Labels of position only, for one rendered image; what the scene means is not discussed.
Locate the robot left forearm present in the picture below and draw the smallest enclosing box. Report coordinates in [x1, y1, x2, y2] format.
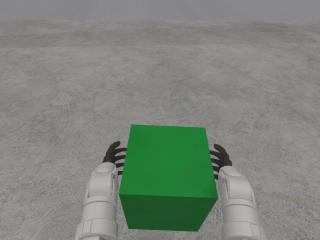
[74, 162, 119, 240]

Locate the robot right forearm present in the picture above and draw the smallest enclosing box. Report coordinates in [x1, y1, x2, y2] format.
[218, 165, 267, 240]

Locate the robot right hand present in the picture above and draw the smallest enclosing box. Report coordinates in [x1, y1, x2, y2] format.
[209, 144, 232, 180]

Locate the carton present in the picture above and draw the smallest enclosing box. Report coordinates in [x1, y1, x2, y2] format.
[119, 124, 218, 232]

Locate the robot left hand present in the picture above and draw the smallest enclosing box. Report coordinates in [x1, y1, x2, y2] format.
[102, 141, 127, 175]

